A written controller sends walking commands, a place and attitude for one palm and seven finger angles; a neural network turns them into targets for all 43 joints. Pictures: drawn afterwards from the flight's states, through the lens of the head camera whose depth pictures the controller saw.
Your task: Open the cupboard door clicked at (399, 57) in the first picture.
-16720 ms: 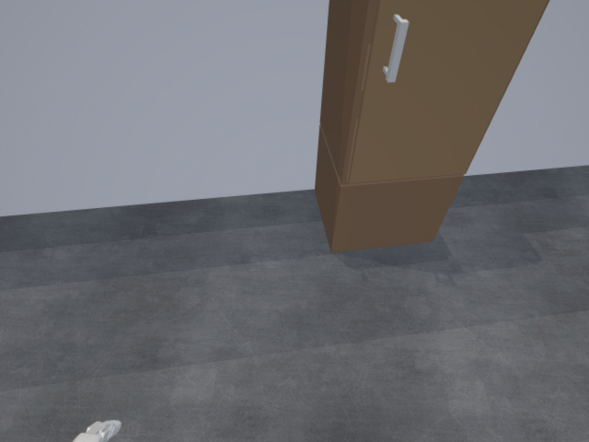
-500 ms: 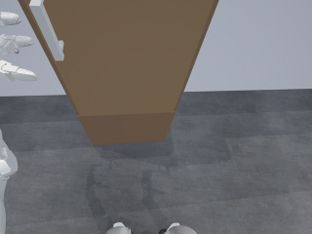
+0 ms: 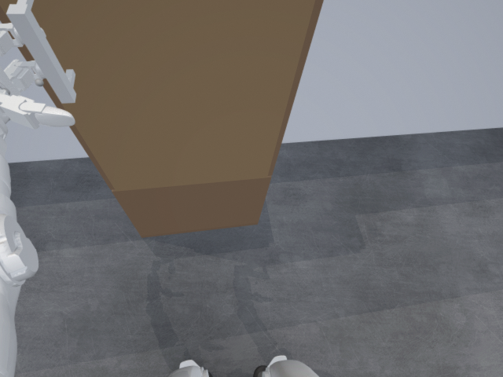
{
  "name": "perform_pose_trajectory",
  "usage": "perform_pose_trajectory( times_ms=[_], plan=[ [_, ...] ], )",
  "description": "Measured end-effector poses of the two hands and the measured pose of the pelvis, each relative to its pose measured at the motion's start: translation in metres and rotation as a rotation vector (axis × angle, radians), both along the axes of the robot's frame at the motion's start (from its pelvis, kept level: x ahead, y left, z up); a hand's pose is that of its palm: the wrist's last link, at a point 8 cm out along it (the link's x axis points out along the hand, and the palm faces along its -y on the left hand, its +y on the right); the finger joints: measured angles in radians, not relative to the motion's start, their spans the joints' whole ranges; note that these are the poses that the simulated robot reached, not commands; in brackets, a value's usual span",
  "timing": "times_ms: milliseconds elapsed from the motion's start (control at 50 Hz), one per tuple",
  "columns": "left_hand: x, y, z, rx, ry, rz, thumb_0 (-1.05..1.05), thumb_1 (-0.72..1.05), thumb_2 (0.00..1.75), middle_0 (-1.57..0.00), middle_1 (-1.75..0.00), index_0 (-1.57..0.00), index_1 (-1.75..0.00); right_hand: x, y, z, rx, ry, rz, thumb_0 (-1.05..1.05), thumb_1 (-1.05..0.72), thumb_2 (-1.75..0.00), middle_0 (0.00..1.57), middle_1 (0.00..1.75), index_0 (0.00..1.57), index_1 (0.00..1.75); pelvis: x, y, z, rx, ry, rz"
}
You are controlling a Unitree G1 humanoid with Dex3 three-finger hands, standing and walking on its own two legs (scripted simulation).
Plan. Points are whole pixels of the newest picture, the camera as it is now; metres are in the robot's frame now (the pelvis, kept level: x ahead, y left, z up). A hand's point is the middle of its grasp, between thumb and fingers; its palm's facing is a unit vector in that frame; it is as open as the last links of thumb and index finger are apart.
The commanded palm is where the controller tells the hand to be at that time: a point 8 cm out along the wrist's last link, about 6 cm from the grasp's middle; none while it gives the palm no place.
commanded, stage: slide the fingers in behind the handle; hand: left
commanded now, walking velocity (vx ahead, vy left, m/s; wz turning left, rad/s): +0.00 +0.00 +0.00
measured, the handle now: (49, 50) +0.57 +0.23 +0.15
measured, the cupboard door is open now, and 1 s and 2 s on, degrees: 0 0 2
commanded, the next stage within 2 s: close the thumb around the handle in 0.98 s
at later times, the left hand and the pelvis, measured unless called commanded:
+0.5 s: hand (66, 84) +0.51 +0.21 +0.14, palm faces +0.03 -1.00 +0.00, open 14.0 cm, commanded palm +0.49 +0.25 +0.13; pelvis +0.00 -0.01 +0.00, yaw +0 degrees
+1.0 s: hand (70, 83) +0.52 +0.20 +0.13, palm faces +0.03 -1.00 -0.01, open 14.0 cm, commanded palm +0.49 +0.25 +0.13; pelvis +0.00 -0.01 +0.00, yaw +1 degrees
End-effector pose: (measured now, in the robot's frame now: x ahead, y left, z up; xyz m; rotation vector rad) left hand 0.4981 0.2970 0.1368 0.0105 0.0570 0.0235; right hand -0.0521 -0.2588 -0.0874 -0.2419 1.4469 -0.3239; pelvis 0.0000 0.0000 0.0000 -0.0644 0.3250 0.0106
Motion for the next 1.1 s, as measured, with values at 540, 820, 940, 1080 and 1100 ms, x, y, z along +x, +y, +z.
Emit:
perform_pose_trajectory(
  times_ms=[540, 820, 940, 1080, 1100],
  plan=[
    [-0.009, -0.037, 0.001, -0.011, -0.025, 0.016, -0.01, -0.5, 0.3, -0.28, -1.2, -0.3, -1.2, 0.051, -0.015, -0.006, 0.019, -0.143, 0.048, 0.01, -0.91, -0.9, 0.2, 0.3, 0.2, 0.3, 0.004, -0.01, 0.003, 0.018, -0.035, -0.001],
    [-0.008, -0.038, 0.0, -0.008, -0.017, 0.013, -0.01, -0.5, 0.3, -0.28, -1.2, -0.29, -1.2, 0.033, -0.015, -0.006, 0.008, -0.106, 0.047, 0.01, -0.91, -0.9, 0.2, 0.3, 0.2, 0.3, -0.002, -0.009, 0.002, 0.017, -0.032, 0.008],
    [-0.003, -0.038, -0.002, -0.01, -0.013, 0.01, -0.01, -0.5, 0.3, -0.28, -1.2, -0.29, -1.2, 0.022, -0.014, -0.004, 0.001, -0.08, 0.04, 0.01, -0.91, -0.9, 0.2, 0.3, 0.2, 0.3, -0.004, -0.007, 0.001, 0.015, -0.024, 0.008],
    [-0.002, -0.039, -0.002, -0.006, -0.025, 0.014, -0.01, -0.5, 0.3, -0.28, -1.2, -0.29, -1.2, 0.014, -0.009, -0.004, 0.011, -0.062, 0.029, 0.01, -0.91, -0.9, 0.2, 0.3, 0.2, 0.3, -0.002, -0.004, 0.001, 0.014, -0.019, 0.002],
    [-0.002, -0.039, -0.002, -0.008, -0.026, 0.015, -0.01, -0.5, 0.3, -0.28, -1.2, -0.29, -1.2, 0.014, -0.008, -0.004, 0.014, -0.061, 0.028, 0.01, -0.91, -0.9, 0.2, 0.3, 0.2, 0.3, -0.002, -0.004, 0.001, 0.013, -0.021, 0.002]
  ],
)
